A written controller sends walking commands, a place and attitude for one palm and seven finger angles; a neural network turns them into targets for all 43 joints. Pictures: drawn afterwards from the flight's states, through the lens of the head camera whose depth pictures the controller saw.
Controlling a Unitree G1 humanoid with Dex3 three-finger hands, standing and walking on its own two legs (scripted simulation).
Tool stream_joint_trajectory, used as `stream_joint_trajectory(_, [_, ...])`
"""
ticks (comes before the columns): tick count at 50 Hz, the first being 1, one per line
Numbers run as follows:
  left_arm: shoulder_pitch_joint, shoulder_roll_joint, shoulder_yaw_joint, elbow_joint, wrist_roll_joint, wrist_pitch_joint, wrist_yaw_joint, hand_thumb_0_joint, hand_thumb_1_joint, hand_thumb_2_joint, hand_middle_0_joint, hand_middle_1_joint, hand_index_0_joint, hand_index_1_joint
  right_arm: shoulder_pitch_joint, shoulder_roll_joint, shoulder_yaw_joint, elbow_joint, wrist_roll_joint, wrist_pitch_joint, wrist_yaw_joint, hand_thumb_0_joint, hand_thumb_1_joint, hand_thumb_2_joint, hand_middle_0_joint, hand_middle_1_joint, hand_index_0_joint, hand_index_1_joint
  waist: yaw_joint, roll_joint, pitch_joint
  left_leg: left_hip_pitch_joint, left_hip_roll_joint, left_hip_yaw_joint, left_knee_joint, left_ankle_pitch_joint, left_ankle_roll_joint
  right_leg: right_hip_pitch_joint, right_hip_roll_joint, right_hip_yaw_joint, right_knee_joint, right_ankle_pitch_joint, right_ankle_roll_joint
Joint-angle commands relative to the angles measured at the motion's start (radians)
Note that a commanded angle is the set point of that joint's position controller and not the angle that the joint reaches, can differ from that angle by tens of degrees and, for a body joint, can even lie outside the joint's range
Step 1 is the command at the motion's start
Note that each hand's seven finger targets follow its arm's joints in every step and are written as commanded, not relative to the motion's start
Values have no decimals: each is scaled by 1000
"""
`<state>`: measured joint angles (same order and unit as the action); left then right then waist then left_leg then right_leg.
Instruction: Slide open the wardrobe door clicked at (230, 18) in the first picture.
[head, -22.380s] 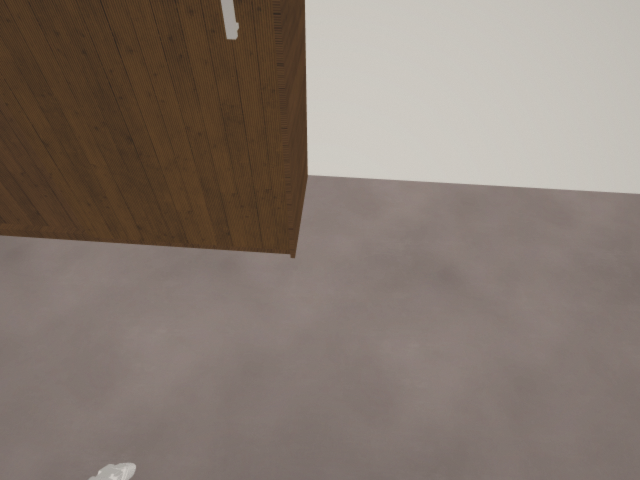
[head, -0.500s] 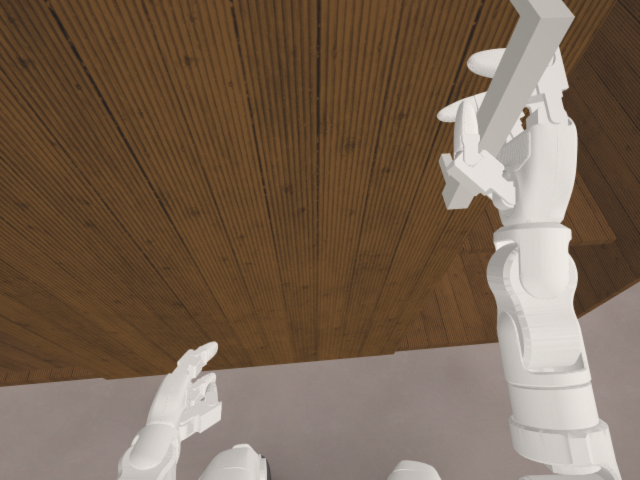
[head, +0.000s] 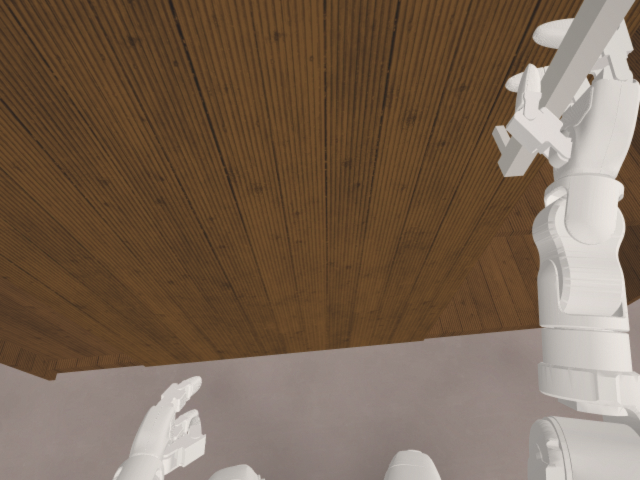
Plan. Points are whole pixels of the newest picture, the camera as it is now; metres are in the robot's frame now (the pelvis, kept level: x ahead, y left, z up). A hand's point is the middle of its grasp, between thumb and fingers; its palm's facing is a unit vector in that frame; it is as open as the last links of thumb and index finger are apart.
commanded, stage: step sideways, sliding the door along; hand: right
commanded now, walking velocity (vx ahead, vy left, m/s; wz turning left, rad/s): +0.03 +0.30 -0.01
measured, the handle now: (544, 79) +0.43 -0.24 +0.23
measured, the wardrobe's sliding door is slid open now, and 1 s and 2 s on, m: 0.52 0.52 0.52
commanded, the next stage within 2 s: stop walking and hold the door there in 0.24 s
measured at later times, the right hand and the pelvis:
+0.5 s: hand (525, 112) +0.41 -0.22 +0.21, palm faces +0.61 +0.76 -0.24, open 6.4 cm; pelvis +0.04 +0.13 -0.01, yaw +0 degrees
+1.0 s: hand (525, 111) +0.40 -0.22 +0.22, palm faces +0.57 +0.80 -0.19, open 6.1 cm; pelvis +0.01 +0.12 +0.01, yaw +6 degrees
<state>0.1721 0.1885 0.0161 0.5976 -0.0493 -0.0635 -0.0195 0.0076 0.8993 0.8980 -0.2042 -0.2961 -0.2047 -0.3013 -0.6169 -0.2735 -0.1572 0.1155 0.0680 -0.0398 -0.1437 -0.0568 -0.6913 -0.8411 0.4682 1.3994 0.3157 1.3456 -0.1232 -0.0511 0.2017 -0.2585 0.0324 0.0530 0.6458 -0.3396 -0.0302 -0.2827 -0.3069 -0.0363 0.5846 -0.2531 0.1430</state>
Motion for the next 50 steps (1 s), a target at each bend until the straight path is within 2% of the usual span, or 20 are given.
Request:
stream_joint_trajectory(1, [-105, 135, 44, -126, -24, -61, 23, 0, 900, 900, -200, -300, -200, -300, -472, 23, 241, -351, -3, -134, 71, 0, -900, -900, 450, 1400, 450, 1400, 151, -111, -536, 187, 49, 6, -267, 513, 27, 217, 88, -74, 153, 390, -178])
stream_joint_trajectory(2, [-114, 106, 36, -124, -24, -54, 29, 0, 900, 900, -200, -300, -200, -300, -487, -23, 212, -363, -6, -142, 59, 0, -900, -900, 450, 1400, 450, 1400, 151, 16, -560, 292, 165, -83, -224, 842, 77, 59, 144, -82, 247, 172, -160])
stream_joint_trajectory(3, [-144, 123, 54, -118, -23, -45, 42, 0, 900, 900, -200, -300, -200, -300, -465, -96, 145, -352, 0, -137, 53, 0, -900, -900, 450, 1400, 450, 1400, 116, 331, -555, 389, 231, -204, -145, 1088, 148, -130, 217, -78, 392, -200, -108])
stream_joint_trajectory(4, [-153, 115, 46, -111, -16, -37, 55, 0, 900, 900, -200, -300, -200, -300, -460, -90, 154, -360, -5, -144, 53, 0, -900, -900, 450, 1400, 450, 1400, 101, 392, -535, 406, 267, -230, -105, 1147, 183, -202, 228, -35, 454, -377, -130])
stream_joint_trajectory(7, [-120, 107, 24, -70, -8, -28, 72, 0, 900, 900, -200, -300, -200, -300, -475, -17, 180, -433, 25, -152, 33, 0, -900, -900, 450, 1400, 450, 1400, 161, 108, -566, 292, 188, -48, 102, 984, 113, 72, 175, -84, -99, 7, -143])
stream_joint_trajectory(8, [-105, 151, 59, -87, -3, -25, 71, 0, 900, 900, -200, -300, -200, -300, -466, -8, 181, -464, 43, -158, 40, 0, -900, -900, 450, 1400, 450, 1400, 175, -40, -619, -47, 88, 13, 232, 621, 31, 435, 22, 61, -139, 511, -212])
stream_joint_trajectory(9, [-105, 189, 87, -104, 3, -24, 54, 0, 900, 900, -200, -300, -200, -300, -475, 21, 190, -472, 56, -162, 56, 0, -900, -900, 450, 1400, 450, 1400, 158, -243, -668, -309, -8, -18, 387, -132, -9, 656, -256, 342, -82, 1071, -346])
stream_joint_trajectory(10, [-115, 196, 91, -105, -3, -23, 13, 0, 900, 900, -200, -300, -200, -300, -518, 17, 175, -423, 34, -163, 75, 0, -900, -900, 450, 1400, 450, 1400, 142, -107, -640, -315, 4, -102, 441, -235, 21, 623, -268, 275, -73, 988, -352])
stream_joint_trajectory(12, [-122, 171, 87, -108, -2, -37, -2, 0, 900, 900, -200, -300, -200, -300, -554, -3, 172, -479, 30, -167, 83, 0, -900, -900, 450, 1400, 450, 1400, 157, -248, -556, -368, 25, -84, 396, -202, 12, 599, -228, 222, -67, 921, -365])
stream_joint_trajectory(17, [-100, 182, 80, -135, -7, -37, -2, 0, 900, 900, -200, -300, -200, -300, -450, -88, 120, -389, 21, -131, 91, 0, -900, -900, 450, 1400, 450, 1400, 145, -345, -499, -147, -29, 44, 174, -27, -5, 434, -119, -48, -89, 787, -243])
stream_joint_trajectory(18, [-36, 248, 91, -52, 5, -13, 24, 0, 900, 900, -200, -300, -200, -300, -199, -650, -440, 61, -18, -123, 43, 0, -900, -900, 450, 1400, 450, 1400, 115, -334, -493, -132, -68, 73, 165, -9, -24, 393, -106, -95, -102, 787, -236])
stream_joint_trajectory(20, [-64, 215, 67, -115, -11, -19, 13, 0, 900, 900, -200, -300, -200, -300, -262, -470, -248, -68, -17, -148, 77, 0, -900, -900, 450, 1400, 450, 1400, 99, -351, -486, 0, -73, 96, -78, 114, -14, 316, -52, -131, 52, 629, -176])
stream_joint_trajectory(22, [-48, 193, 55, -107, -25, -38, 28, 0, 900, 900, -200, -300, -200, -300, -216, -531, -295, -2, -36, -155, 72, 0, -900, -900, 450, 1400, 450, 1400, 102, -144, -495, 166, -13, 49, -251, 458, 2, 188, 94, -159, 286, 397, -175])
stream_joint_trajectory(23, [-85, 157, 44, -116, -21, -39, 39, 0, 900, 900, -200, -300, -200, -300, -176, -622, -364, 31, -47, -154, 59, 0, -900, -900, 450, 1400, 450, 1400, 98, 146, -500, 329, 196, -205, -210, 895, 86, -88, 197, -139, 484, -157, -131])
stream_joint_trajectory(24, [-102, 163, 44, -123, -13, -46, 57, 0, 900, 900, -200, -300, -200, -300, -92, -708, -474, 107, -36, -128, 44, 0, -900, -900, 450, 1400, 450, 1400, 71, 263, -501, 305, 315, -355, -192, 1047, 144, -211, 258, -15, 613, -431, -117])
stream_joint_trajectory(26, [-113, 182, 27, -71, -18, -58, 75, 0, 900, 900, -200, -300, -200, -300, -69, -722, -506, 78, -17, -121, 22, 0, -900, -900, 450, 1400, 450, 1400, 83, 245, -507, 307, 336, -395, -164, 986, 173, -223, 248, 106, 649, -367, -116])
stream_joint_trajectory(29, [-101, 200, 16, -42, -3, -57, 91, 0, 900, 900, -200, -300, -200, -300, -28, -747, -592, 143, -36, -154, -8, 0, -900, -900, 450, 1400, 450, 1400, 95, 229, -551, 321, 283, -253, -149, 980, 160, -183, 282, 64, 500, -286, -118])
stream_joint_trajectory(38, [-30, 234, 30, -31, -1, -35, 102, 0, 900, 900, -200, -300, -200, -300, -67, -726, -515, 187, -62, -186, -11, 0, -900, -900, 450, 1400, 450, 1400, 105, 68, -499, 122, 257, -236, -278, 444, 138, 68, 294, 17, -59, -46, -147])
stream_joint_trajectory(43, [-25, 250, 27, -65, -1, -14, 113, 0, 900, 900, -200, -300, -200, -300, -75, -704, -464, 208, -61, -199, 0, 0, -900, -900, 450, 1400, 450, 1400, 97, -251, -383, 50, -1, -33, -57, 25, 27, -10, 22, 223, -304, 219, -257])
stream_joint_trajectory(50, [33, 274, 33, -44, 14, -25, 124, 0, 900, 900, -200, -300, -200, -300, -106, -735, -465, 291, -70, -177, 10, 0, -900, -900, 450, 1400, 450, 1400, 112, -155, -406, 103, 18, -30, -199, 213, 29, 57, 95, 102, -143, 400, -182])
